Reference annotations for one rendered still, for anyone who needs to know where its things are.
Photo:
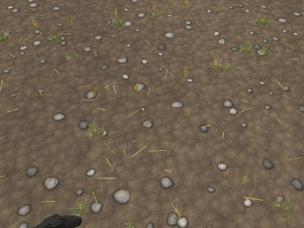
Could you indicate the left robot hand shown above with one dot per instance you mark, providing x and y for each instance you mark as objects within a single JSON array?
[{"x": 56, "y": 221}]

